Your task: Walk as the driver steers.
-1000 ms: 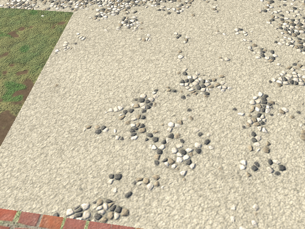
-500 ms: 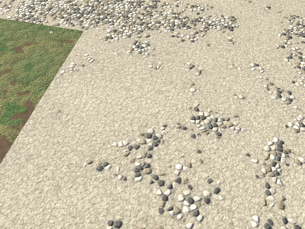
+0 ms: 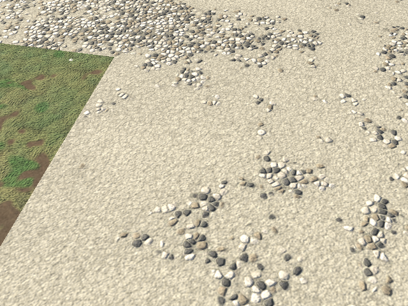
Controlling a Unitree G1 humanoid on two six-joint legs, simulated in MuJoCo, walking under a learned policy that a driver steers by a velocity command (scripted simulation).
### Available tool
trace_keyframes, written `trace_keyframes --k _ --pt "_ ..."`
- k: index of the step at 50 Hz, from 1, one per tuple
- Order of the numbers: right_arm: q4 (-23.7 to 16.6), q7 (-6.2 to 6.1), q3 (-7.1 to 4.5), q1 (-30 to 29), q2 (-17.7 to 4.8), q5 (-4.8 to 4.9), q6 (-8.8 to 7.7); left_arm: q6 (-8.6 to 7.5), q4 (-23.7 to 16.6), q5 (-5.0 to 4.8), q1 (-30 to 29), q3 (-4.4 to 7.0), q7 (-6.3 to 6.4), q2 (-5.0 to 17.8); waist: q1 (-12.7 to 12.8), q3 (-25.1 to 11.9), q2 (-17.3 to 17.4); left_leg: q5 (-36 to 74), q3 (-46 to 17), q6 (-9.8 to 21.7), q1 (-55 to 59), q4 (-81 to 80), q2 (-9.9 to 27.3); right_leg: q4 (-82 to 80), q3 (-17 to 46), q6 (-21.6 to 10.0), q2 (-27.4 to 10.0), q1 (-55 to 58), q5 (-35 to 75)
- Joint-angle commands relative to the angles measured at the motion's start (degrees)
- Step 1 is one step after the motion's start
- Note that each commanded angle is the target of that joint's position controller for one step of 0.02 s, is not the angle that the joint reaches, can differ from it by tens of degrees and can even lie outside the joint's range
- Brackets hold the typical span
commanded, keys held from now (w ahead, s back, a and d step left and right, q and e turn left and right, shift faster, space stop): no key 0.50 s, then w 0.24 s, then w+e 0.26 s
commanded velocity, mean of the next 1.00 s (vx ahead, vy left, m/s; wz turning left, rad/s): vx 0.15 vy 0.00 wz -0.06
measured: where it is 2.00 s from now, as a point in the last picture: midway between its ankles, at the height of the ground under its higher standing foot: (258, 259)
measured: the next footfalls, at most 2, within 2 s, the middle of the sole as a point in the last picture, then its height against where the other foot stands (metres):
right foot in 1.28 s outside the picture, level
left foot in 1.78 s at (235, 230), level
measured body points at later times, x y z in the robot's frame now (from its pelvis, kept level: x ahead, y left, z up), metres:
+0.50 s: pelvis -0.01 +0.00 +0.00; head +0.01 +0.00 +0.45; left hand -0.03 +0.23 -0.15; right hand +0.07 -0.25 -0.15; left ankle +0.05 +0.11 -0.73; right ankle -0.07 -0.12 -0.73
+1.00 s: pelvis +0.13 +0.04 +0.01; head +0.14 +0.05 +0.46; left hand +0.24 +0.29 -0.13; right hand +0.07 -0.20 -0.14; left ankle +0.07 +0.12 -0.73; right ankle +0.16 -0.13 -0.65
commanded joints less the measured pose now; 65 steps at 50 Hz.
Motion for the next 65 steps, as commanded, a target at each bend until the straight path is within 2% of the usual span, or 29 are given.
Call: trace_keyframes --k 1,25,26,27,29,30,31,32,33,35,37,38,39,40,41,42,43,44,45,46,49,52,55,58,61,62,63,64,65 --pt "-1.5 -0.31 -0.99 -0.8 -5.8 0.00 -0.21 -0.32 -0.6 0.03 4.1 0.88 0.23 5.8 -0.2 -2.0 -0.2 14.7 -3.4 3.1 10.3 -2.3 3.3 -6.1 1.7 -1.1 -2.2 -8.7 11.6" --pt "1.9 -0.99 -0.71 1.4 -4.6 -0.01 -0.02 -0.80 0.4 0.02 8.8 0.57 0.63 3.2 -0.7 0.6 -0.3 7.0 -3.9 2.2 8.8 -4.4 3.0 -8.2 1.1 -1.3 -1.6 -10.4 5.2" --pt "2.5 -0.99 -0.57 2.5 -4.1 -0.01 0.03 -0.73 1.0 -0.05 10.1 0.54 0.67 2.8 -0.6 -0.5 -0.5 0.5 -3.1 2.2 9.1 -4.4 2.2 -8.9 0.9 -1.6 -1.4 -10.0 -0.2" --pt "2.7 -1.03 -0.73 2.9 -4.4 0.22 0.07 -0.60 1.0 -0.32 10.5 0.83 0.80 3.5 -0.6 0.7 -1.3 -8.2 -2.0 2.2 7.6 -3.3 1.0 -9.4 1.5 -2.6 -1.4 -10.9 -7.1" --pt "2.1 -0.89 -1.10 2.0 -5.0 0.51 -0.54 -0.69 -0.3 -0.86 10.3 1.59 1.13 5.7 0.2 4.2 -3.6 -21.5 0.0 2.3 0.2 0.6 -1.0 -11.6 6.2 -6.0 -4.2 -11.7 -20.2" --pt "1.0 -0.56 -1.02 -0.1 -4.4 0.66 -1.43 -1.13 -0.4 -1.20 12.3 2.07 1.18 7.1 1.5 6.0 -5.5 -20.4 1.0 2.1 -4.5 4.4 -1.4 -14.6 11.4 -8.4 -7.9 -10.0 -24.3" --pt "-0.1 0.00 -0.83 -2.0 -3.3 1.03 -2.53 -1.74 -0.4 -1.61 12.8 2.86 1.16 9.3 2.0 8.1 -9.0 -14.0 3.3 1.7 -9.1 10.3 -1.5 -18.6 18.7 -11.1 -13.7 -7.6 -25.8" --pt "-0.8 0.55 -0.80 -3.0 -3.1 1.10 -3.49 -2.36 -0.7 -1.71 11.9 3.41 1.13 10.4 1.9 10.2 -10.3 -11.0 1.8 2.2 -12.9 14.7 1.1 -20.0 23.2 -13.2 -18.2 -6.5 -23.4" --pt "-1.2 1.03 -0.89 -3.0 -3.3 1.32 -4.29 -2.95 -1.1 -1.47 11.4 3.37 1.00 9.5 1.5 10.9 -9.6 -12.4 0.7 2.9 -16.2 16.7 2.8 -19.5 23.9 -13.8 -19.5 -4.2 -18.5" --pt "-1.7 1.74 -0.91 -2.1 -3.1 2.04 -5.54 -3.57 -1.7 -1.78 10.5 3.26 0.34 8.2 0.3 10.5 -8.0 -14.8 1.1 3.8 -15.6 11.3 3.8 -16.6 19.4 -11.9 -17.7 -1.2 -9.2" --pt "1.5 2.02 -1.71 5.9 -3.3 2.13 -5.97 -3.31 -2.8 -2.06 7.8 3.25 -0.29 8.5 -3.7 7.0 -6.7 -6.8 5.9 3.4 3.4 1.0 -0.6 -11.1 11.3 -8.9 -12.0 -8.8 -0.6" --pt "3.7 1.90 -2.89 12.9 -5.1 1.83 -5.85 -3.44 -3.4 -1.88 6.9 3.11 -0.52 8.6 -6.6 3.5 -5.4 -3.5 4.9 3.4 14.8 0.2 -1.8 -4.5 8.7 -7.6 -9.1 -14.2 10.7" --pt "5.3 1.47 -4.49 22.1 -10.0 1.46 -6.01 -3.84 -5.2 -1.98 4.1 2.33 -0.74 6.2 -10.5 0.0 4.9 -9.3 -11.4 7.3 25.0 -7.6 8.4 14.9 1.7 -3.7 -2.5 -23.3 16.4" --pt "6.0 1.78 -4.95 29.4 -14.2 1.05 -6.40 -4.93 -7.4 -2.12 4.7 1.25 -0.47 1.6 -11.1 -6.4 18.5 -12.8 -37.8 15.0 33.3 -18.6 22.5 35.0 1.2 -1.3 4.5 -34.5 -6.7" --pt "5.5 1.72 -2.85 25.2 -8.6 0.09 -7.28 -5.63 -7.6 -3.49 2.9 2.28 -0.57 4.5 -8.4 -3.6 10.1 -14.4 -39.7 15.0 29.0 -18.8 24.6 45.2 10.1 -3.0 2.1 -38.2 -8.7" --pt "3.6 1.63 -1.83 19.6 -5.9 0.24 -7.71 -5.83 -8.0 -4.29 2.3 2.61 -0.97 5.5 -5.9 0.6 7.0 -13.2 -31.1 12.4 24.6 -18.7 23.2 46.9 11.2 -5.0 -0.7 -40.1 -3.3" --pt "2.3 1.85 -1.17 15.5 -4.5 0.24 -7.90 -5.81 -7.6 -3.92 2.3 2.81 -1.01 5.2 -4.1 2.0 4.4 -10.8 -23.3 9.8 21.1 -19.6 20.5 44.6 10.8 -6.0 -3.0 -38.8 2.7" --pt "1.7 2.05 -0.76 13.6 -3.9 0.16 -7.95 -5.55 -7.3 -3.38 2.1 3.32 -0.89 5.1 -3.1 3.4 3.8 -4.9 -16.9 7.6 18.8 -20.2 18.3 41.4 10.3 -6.4 -4.3 -37.7 6.7" --pt "1.8 2.00 -0.27 13.5 -2.6 -0.24 -7.77 -4.95 -7.1 -3.12 2.6 3.85 -1.09 5.5 -2.2 3.2 4.6 0.7 -10.7 5.7 17.2 -20.4 15.6 39.0 9.3 -6.5 -5.3 -35.0 9.1" --pt "2.1 1.79 -0.13 14.6 -2.5 -0.66 -7.63 -4.31 -6.9 -3.14 3.0 3.98 -1.48 4.8 -2.0 2.7 5.2 4.8 -7.2 5.1 16.4 -20.5 14.5 38.0 8.4 -6.3 -5.4 -33.7 10.5" --pt "2.3 0.69 -0.35 16.9 -5.2 -1.25 -7.46 -2.96 -8.9 -2.70 -0.9 3.81 -2.17 2.8 -1.8 3.7 2.7 12.3 -2.5 6.5 15.9 -22.0 15.1 35.7 7.3 -4.3 -5.8 -37.6 14.0" --pt "1.0 -0.17 -0.42 15.8 -6.3 -1.69 -7.13 -3.01 -12.6 -2.47 -7.7 3.30 -2.60 2.5 -2.3 5.7 2.2 14.8 2.5 6.3 14.5 -23.8 14.5 25.9 5.9 -3.0 -5.7 -39.6 19.9" --pt "0.6 -0.76 -0.65 18.2 -7.3 -1.02 -6.89 -3.16 -16.0 -1.95 -14.8 2.42 -3.66 1.9 -4.1 6.6 2.1 17.4 7.2 5.8 15.0 -24.5 14.6 17.0 0.9 -3.2 -5.1 -37.3 24.3" --pt "0.6 -0.82 -0.97 20.8 -8.0 -0.37 -6.09 -3.21 -18.9 -2.05 -19.3 1.96 -5.10 1.7 -4.5 7.3 1.8 24.9 10.6 5.4 20.5 -21.2 15.9 11.3 -2.5 -5.0 -3.8 -36.8 22.4" --pt "-1.1 -1.25 -1.67 19.2 -10.5 -0.10 -5.08 -3.13 -20.4 -2.15 -16.9 3.23 -6.24 4.4 -0.5 2.4 5.9 54.0 13.3 4.4 24.7 -10.6 17.1 10.0 -7.1 -8.2 1.2 -27.2 15.9" --pt "-1.9 -1.49 -2.00 17.9 -11.6 -0.18 -4.59 -2.93 -19.8 -2.30 -11.9 4.25 -6.44 6.6 2.8 -1.0 7.6 61.6 13.6 4.0 24.7 -3.0 17.4 10.4 -7.9 -9.6 3.3 -20.7 13.2" --pt "-2.9 -1.43 -2.25 16.3 -12.7 -0.02 -4.32 -2.69 -18.3 -2.35 -4.2 5.81 -6.29 9.9 7.0 -5.4 8.1 62.2 13.2 3.4 21.8 7.3 16.9 7.9 -7.3 -11.4 5.0 -9.8 13.7" --pt "-4.1 -1.23 -2.18 15.0 -12.8 0.10 -4.62 -2.19 -16.2 -2.33 4.6 7.88 -5.24 13.6 11.7 -9.6 5.8 50.3 13.2 1.2 11.4 22.4 14.3 3.4 -1.8 -13.6 4.0 6.1 14.8" --pt "-6.5 0.03 -0.03 19.5 -4.1 -1.60 -5.91 -1.80 -15.5 -2.18 6.7 8.57 -4.02 18.3 5.7 -14.7 -10.7 -8.1 11.2 -1.7 -13.4 46.0 4.2 2.9 25.8 -21.5 -10.9 25.8 10.4"
Keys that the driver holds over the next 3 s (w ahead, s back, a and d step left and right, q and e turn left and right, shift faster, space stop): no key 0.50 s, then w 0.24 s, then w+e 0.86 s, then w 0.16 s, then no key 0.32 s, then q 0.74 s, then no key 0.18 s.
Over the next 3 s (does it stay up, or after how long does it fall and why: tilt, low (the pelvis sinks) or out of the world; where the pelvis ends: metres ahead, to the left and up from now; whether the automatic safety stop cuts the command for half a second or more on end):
stays up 0.73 -0.14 0.00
